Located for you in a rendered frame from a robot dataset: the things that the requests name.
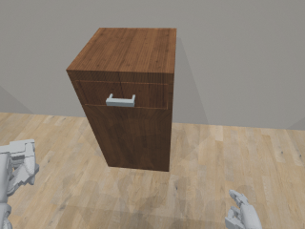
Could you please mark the right robot hand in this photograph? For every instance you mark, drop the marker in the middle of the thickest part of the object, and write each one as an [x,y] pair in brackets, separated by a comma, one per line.
[246,217]

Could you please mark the cabinet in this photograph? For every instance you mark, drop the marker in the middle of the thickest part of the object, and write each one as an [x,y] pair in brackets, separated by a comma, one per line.
[129,137]

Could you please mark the handle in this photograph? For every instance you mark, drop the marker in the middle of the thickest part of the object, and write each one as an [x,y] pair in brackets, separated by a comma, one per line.
[120,102]

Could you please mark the drawer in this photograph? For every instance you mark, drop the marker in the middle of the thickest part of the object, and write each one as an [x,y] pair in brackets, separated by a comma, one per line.
[147,95]

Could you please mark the left robot hand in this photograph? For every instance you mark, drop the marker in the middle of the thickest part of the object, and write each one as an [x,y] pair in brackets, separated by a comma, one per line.
[19,155]

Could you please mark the left robot forearm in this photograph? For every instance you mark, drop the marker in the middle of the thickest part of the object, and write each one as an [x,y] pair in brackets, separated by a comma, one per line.
[5,211]

